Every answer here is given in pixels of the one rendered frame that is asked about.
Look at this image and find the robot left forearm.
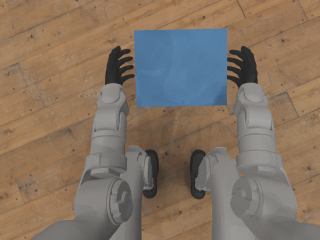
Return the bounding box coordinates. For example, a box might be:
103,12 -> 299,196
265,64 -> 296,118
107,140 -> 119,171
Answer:
74,83 -> 130,215

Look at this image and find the carton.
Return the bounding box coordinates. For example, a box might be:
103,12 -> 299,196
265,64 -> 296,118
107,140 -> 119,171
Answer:
134,28 -> 228,108

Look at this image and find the robot left upper arm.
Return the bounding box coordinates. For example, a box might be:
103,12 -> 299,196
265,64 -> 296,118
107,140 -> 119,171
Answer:
30,177 -> 134,240

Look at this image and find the robot right thigh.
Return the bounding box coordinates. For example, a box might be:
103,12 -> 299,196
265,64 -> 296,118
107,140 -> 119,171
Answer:
201,153 -> 257,240

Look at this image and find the robot right forearm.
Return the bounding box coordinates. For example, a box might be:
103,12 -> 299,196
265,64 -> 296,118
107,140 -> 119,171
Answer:
233,82 -> 298,211

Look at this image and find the robot right upper arm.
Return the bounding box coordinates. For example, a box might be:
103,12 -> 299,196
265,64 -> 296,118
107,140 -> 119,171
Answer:
230,174 -> 320,240

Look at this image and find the right robot hand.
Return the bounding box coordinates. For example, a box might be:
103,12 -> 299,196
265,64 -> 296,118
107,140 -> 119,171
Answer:
227,46 -> 258,89

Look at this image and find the left robot shin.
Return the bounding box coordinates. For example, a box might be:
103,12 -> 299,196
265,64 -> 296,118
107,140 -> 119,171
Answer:
125,145 -> 154,190

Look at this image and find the left robot hand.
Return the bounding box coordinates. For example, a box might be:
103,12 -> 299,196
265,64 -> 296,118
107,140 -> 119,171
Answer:
105,45 -> 135,85

